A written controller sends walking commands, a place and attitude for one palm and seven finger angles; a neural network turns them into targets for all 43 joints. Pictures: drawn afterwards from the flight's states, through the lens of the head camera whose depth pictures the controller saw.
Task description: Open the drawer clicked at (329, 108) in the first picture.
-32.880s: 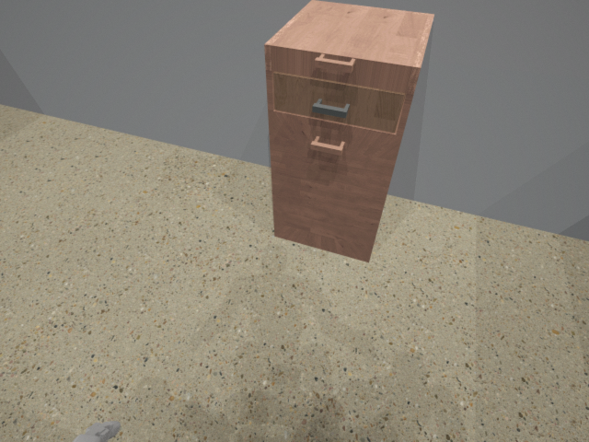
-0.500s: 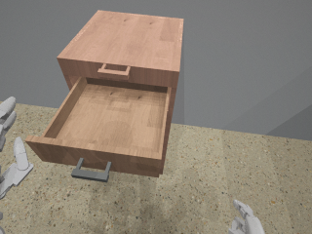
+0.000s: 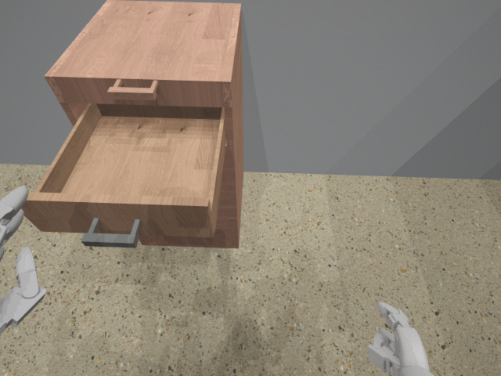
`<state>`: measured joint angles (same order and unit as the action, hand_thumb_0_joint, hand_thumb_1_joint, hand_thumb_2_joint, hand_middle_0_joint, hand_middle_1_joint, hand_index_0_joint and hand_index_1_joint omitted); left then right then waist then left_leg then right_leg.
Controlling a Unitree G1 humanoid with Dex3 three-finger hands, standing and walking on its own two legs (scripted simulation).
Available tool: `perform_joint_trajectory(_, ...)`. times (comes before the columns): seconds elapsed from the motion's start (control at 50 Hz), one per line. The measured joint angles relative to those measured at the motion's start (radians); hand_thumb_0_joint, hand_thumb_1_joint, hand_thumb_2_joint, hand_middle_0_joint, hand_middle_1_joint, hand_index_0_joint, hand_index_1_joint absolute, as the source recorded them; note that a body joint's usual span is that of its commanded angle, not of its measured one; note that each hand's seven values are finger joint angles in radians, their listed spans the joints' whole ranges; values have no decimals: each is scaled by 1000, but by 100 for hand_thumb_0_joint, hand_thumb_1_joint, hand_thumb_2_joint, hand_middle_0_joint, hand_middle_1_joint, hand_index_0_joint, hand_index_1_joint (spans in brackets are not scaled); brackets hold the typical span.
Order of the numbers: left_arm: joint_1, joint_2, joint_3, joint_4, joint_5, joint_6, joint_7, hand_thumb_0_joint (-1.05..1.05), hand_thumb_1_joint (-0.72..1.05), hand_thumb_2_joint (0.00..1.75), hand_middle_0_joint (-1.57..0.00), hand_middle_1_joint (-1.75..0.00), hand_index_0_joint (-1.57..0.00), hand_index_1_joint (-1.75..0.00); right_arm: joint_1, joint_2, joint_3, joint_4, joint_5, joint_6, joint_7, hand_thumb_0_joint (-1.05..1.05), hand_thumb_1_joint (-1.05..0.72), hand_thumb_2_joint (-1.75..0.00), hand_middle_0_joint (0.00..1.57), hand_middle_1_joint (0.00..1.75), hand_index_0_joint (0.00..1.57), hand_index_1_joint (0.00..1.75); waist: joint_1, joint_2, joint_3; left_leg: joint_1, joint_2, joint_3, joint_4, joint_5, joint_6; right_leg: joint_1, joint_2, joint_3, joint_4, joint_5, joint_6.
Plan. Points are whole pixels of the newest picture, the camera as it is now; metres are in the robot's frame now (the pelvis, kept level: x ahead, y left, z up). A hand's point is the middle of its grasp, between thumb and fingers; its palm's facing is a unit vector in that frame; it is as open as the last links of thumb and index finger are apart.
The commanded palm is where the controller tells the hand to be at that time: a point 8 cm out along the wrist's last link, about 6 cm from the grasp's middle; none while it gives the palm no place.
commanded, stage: stop stepping back and stand still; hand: left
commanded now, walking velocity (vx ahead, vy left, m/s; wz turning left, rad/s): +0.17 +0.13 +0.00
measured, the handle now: (113, 231) +0.39 +0.29 -0.07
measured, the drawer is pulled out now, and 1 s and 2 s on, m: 0.30 0.30 0.30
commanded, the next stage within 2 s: let the arm hang, fingers relaxed in 0.90 s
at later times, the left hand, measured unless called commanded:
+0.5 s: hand out of the picture +0.10 +0.21 +0.15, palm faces +0.40 -0.81 -0.43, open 7.4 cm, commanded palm +0.03 +0.26 +0.17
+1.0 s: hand out of the picture +0.10 +0.19 +0.15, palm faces +0.37 -0.81 -0.45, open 7.4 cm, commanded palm none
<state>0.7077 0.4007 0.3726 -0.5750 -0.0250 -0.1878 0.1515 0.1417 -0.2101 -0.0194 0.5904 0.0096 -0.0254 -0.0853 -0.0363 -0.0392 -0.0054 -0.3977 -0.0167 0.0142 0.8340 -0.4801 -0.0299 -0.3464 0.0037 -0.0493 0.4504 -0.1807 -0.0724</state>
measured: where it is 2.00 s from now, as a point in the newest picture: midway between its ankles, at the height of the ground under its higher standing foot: outside the picture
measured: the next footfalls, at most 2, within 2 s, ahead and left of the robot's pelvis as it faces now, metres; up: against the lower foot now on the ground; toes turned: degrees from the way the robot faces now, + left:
left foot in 0.08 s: -0.03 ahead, +0.13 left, +0.00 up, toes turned +3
right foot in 0.66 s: -0.01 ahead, -0.09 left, +0.00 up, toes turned +0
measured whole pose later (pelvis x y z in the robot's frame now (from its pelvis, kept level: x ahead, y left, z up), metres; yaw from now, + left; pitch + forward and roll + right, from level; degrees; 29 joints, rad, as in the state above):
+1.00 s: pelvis -0.08 -0.05 +0.00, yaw +3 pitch +1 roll +0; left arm 0.66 0.36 0.30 -0.58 -0.01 -0.21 0.16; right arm 0.25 -0.24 -0.01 0.60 0.00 -0.09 -0.07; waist -0.02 0.00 -0.01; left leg -0.21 0.02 0.02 0.42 -0.24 0.03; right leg -0.25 0.08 -0.11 0.41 -0.18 -0.10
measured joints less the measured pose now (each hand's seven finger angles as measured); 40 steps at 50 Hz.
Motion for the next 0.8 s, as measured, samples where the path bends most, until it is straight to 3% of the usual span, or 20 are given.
perform_joint_trajectory(0.08, -10, -14, -37, -46, 3, 24, 19, 2, 89, 89, -21, -30, -21, -30, 31, -35, -2, -25, -4, -4, -5, 1, -90, -90, 20, 30, 20, 30, -1, 28, 4, 166, 26, -1, -341, 135, 40, -22, 26, -51, 0, 27, 1)
perform_joint_trajectory(0.1, -21, -8, -42, -60, 2, 23, 21, 2, 89, 89, -21, -30, -21, -30, 37, -34, -7, -24, -4, -12, -6, 1, -90, -90, 20, 30, 20, 30, 1, 22, 14, 178, 26, -6, -378, 193, 36, -31, 21, -61, 18, 24, 4)
perform_joint_trajectory(0.16, -31, 17, -32, -83, 1, 19, 24, 2, 89, 89, -21, -30, -21, -30, 64, -7, 0, -20, 5, -40, 4, 1, -90, -90, 20, 30, 20, 30, 27, -23, 31, 191, 7, 3, -372, 204, 26, -39, 7, -37, 80, -59, 47)
perform_joint_trajectory(0.22, -18, 28, 1, -87, 0, 16, 31, 2, 89, 89, -21, -30, -21, -30, 95, 18, 18, -22, 4, -70, 16, 1, -90, -90, 20, 30, 20, 30, 26, -20, 14, 202, 8, 1, -360, 197, 20, -29, 3, -36, 111, -108, 70)
perform_joint_trajectory(0.3, -55, 8, 5, -39, -2, 3, 29, 2, 89, 89, -21, -30, -21, -30, 110, 31, 41, 5, 4, -84, 26, 1, -90, -90, 20, 30, 21, 30, 27, 20, -1, 203, 23, -9, -296, 157, 22, 6, 23, -43, 91, -31, 32)
perform_joint_trajectory(0.36, -109, -36, -23, 19, 6, 4, 21, 2, 89, 90, -21, -30, -21, -30, 107, 24, 43, 29, 1, -72, 28, 1, -90, -90, 20, 30, 21, 30, 32, 51, -25, 151, 25, -20, -206, 44, 53, -9, 45, -34, 86, -55, -10)
perform_joint_trajectory(0.4, -137, -57, -39, 40, 8, 8, 15, 2, 89, 90, -21, -30, -21, -30, 91, 19, 40, 46, -3, -60, 34, 1, -90, -90, 20, 30, 21, 30, 31, 40, -19, 113, 7, -3, -124, 37, 65, -21, 35, -28, 71, -6, -21)
perform_joint_trajectory(0.44, -142, -58, -48, 47, 11, 11, 9, 2, 89, 90, -21, -30, -21, -30, 82, 17, 40, 53, -7, -48, 37, 1, -90, -90, 20, 30, 21, 30, 22, 18, -14, 118, -3, 20, -141, 43, 71, -28, 24, -24, 61, 33, -25)
perform_joint_trajectory(0.48, -122, -51, -54, 36, 17, 13, 11, 2, 89, 90, -21, -30, -21, -30, 88, 9, 42, 42, -12, -43, 31, 1, -90, -90, 20, 30, 21, 30, 6, 15, -20, 152, 1, 25, -249, 28, 78, -43, 30, -32, 67, 11, -22)
perform_joint_trajectory(0.54, -77, -42, -56, 7, 24, 13, 24, 2, 89, 90, -21, -30, -21, -30, 102, 7, 35, 25, -29, -50, 20, 1, -90, -90, 20, 30, 21, 30, -9, 5, -15, 161, 7, 23, -309, 153, 64, -71, 46, -14, 133, -117, 19)
perform_joint_trajectory(0.58, -45, -25, -46, -20, 29, 13, 30, 2, 89, 89, -21, -30, -21, -30, 127, 6, 23, 11, -34, -69, 13, 1, -90, -90, 20, 30, 21, 30, -22, 16, -17, 159, 18, 9, -316, 233, 50, -85, 54, -12, 254, -182, 52)
perform_joint_trajectory(0.64, 0, -1, -19, -28, 18, 9, 27, 2, 89, 89, -21, -30, -21, -30, 162, 1, 15, 13, -19, -76, 13, 1, -90, -90, 20, 30, 21, 30, -11, 30, -44, 153, 25, 9, -291, 205, 24, -18, 38, -19, 251, -217, 73)
perform_joint_trajectory(0.66, 8, 4, -11, -23, 16, 8, 28, 2, 89, 89, -21, -30, -21, -30, 168, -2, 15, 15, -18, -75, 11, 1, -90, -90, 20, 30, 21, 30, -6, 34, -53, 143, 25, 11, -270, 189, 20, 22, 28, -22, 192, -204, 70)
perform_joint_trajectory(0.7, -19, -5, -9, 16, 17, 0, 21, 2, 89, 89, -21, -30, -21, -30, 156, -12, 9, 37, -13, -66, 10, 1, -90, -90, 20, 30, 21, 30, 5, 66, -43, 113, 38, -5, -200, 133, 32, 37, 42, -44, 150, -93, 13)
perform_joint_trajectory(0.74, -80, -23, -24, 71, 15, -1, 8, 2, 89, 90, -21, -30, -21, -30, 137, -19, -1, 72, -6, -50, 15, 1, -90, -90, 20, 30, 21, 30, 12, 79, -29, 60, 24, -31, -72, 93, 42, 48, 46, -62, 133, -78, -27)
perform_joint_trajectory(0.8, -126, -69, -38, 131, 9, -10, -2, 2, 89, 90, -21, -30, -21, -30, 117, -22, -3, 100, -4, -33, 26, 1, -90, -90, 20, 30, 21, 30, 23, 67, -25, 10, 7, -21, 46, 135, 42, 74, 42, -55, 63, -49, -32)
